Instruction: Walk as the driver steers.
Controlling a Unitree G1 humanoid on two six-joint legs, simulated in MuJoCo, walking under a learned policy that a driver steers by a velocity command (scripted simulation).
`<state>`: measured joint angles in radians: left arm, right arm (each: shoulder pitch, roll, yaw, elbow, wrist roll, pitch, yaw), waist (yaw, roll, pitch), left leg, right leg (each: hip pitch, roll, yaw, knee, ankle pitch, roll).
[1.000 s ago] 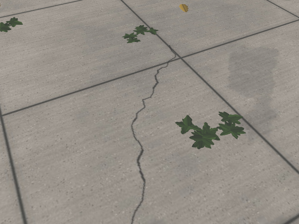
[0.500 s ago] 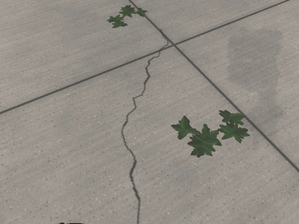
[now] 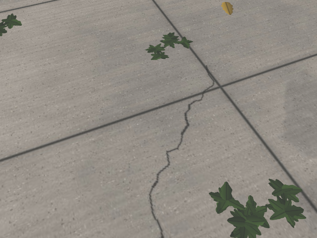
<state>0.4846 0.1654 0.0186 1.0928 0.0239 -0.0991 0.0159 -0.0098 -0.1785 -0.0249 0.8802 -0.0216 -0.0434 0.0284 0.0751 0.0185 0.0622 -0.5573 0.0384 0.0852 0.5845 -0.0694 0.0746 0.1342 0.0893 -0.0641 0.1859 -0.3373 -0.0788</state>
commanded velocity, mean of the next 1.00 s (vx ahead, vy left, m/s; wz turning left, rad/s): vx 0.50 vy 0.00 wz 0.19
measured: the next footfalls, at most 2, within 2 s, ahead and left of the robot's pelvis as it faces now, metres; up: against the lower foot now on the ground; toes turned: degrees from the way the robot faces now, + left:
left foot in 0.06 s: +0.20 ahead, +0.09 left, +0.00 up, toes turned +4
right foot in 0.60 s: +0.50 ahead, -0.09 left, +0.00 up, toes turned -2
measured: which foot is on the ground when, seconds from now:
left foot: up 0.00-0.04, down 0.06-0.62, up 0.64-1.00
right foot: down 0.00-0.06, up 0.08-0.58, down 0.60-1.00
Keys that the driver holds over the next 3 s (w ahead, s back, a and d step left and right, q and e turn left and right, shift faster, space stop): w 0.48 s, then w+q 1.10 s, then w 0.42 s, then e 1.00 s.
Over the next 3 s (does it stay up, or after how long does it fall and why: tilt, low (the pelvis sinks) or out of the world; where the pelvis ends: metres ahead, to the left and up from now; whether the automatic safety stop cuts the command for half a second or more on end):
stays up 1.12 0.30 0.01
